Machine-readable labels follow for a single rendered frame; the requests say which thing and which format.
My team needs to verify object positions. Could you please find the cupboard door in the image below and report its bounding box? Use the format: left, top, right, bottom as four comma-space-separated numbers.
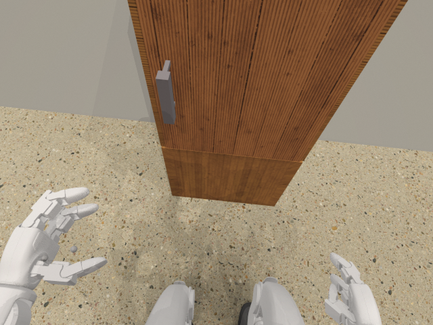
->
136, 0, 401, 162

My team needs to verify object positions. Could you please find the robot right hand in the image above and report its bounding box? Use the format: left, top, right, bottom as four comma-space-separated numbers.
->
325, 253, 382, 325

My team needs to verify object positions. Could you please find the left robot forearm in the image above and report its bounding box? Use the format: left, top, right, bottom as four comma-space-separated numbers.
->
0, 284, 37, 325

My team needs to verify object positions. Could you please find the robot left hand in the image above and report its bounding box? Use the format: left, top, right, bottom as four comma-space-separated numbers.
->
0, 188, 108, 290

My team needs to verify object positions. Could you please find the robot right foot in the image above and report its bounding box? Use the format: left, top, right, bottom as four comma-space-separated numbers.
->
238, 302, 251, 325

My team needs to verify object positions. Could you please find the handle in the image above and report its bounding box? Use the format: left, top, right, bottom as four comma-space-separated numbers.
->
156, 60, 176, 125

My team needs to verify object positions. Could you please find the robot right shin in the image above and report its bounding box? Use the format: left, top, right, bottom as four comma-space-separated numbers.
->
248, 277, 278, 325

